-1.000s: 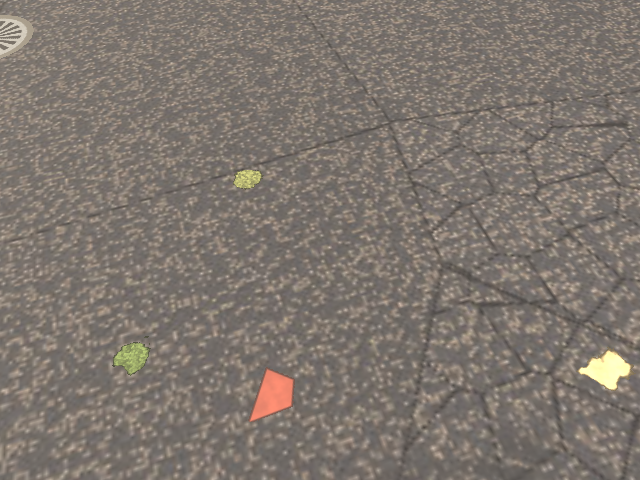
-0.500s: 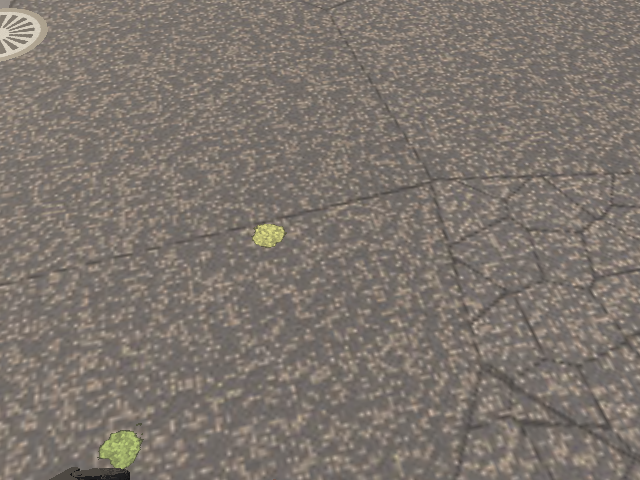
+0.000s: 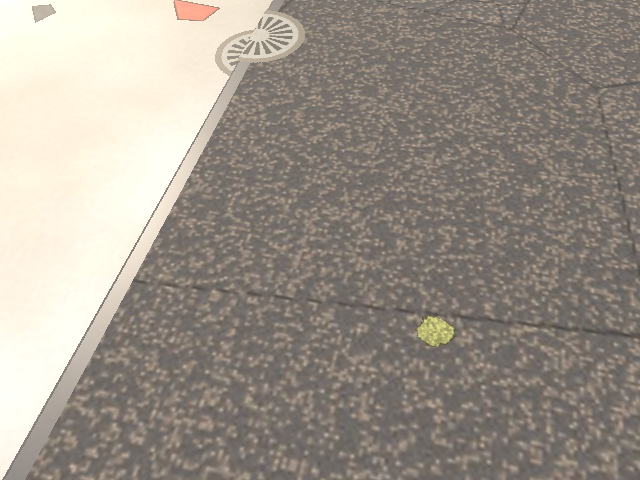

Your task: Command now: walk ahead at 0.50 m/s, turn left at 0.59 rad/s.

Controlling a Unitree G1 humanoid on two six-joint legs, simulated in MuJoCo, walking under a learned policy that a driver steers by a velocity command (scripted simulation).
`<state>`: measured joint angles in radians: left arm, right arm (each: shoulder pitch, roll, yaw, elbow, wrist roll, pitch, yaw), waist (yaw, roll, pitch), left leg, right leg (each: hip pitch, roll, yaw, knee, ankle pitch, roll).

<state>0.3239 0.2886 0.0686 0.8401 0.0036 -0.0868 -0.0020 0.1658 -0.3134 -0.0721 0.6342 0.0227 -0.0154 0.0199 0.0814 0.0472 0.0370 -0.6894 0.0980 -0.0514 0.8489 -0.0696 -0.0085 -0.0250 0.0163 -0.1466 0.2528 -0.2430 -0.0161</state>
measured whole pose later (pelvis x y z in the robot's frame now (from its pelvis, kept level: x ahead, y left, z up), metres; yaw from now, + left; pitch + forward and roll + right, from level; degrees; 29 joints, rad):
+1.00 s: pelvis +0.57 +0.05 +0.00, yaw +9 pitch +1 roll -1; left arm 0.33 0.26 0.04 0.87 0.00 -0.09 -0.02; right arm 0.17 -0.29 -0.06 0.75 0.00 -0.06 0.00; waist 0.05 0.04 0.02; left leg -0.66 0.12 -0.05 0.87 -0.11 -0.01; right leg -0.11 0.07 -0.04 0.25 -0.17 -0.07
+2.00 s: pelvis +1.12 +0.08 +0.00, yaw -16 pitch +1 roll +0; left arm 0.31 0.27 0.08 0.76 -0.01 -0.05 -0.01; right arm 0.09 -0.30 -0.06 0.78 -0.01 -0.10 0.00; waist 0.04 0.02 0.05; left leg -0.59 0.10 -0.07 0.99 -0.27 -0.04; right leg -0.21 0.11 0.05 0.36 -0.17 -0.11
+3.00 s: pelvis +1.59 -0.17 +0.00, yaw -34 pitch +0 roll -1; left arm 0.29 0.25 0.07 0.76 0.02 -0.09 -0.01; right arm 0.21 -0.32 -0.07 0.86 0.03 -0.04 0.01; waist 0.02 0.05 0.03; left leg -0.62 0.12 -0.06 1.10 -0.22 -0.01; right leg -0.15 0.02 -0.15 0.33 -0.19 -0.05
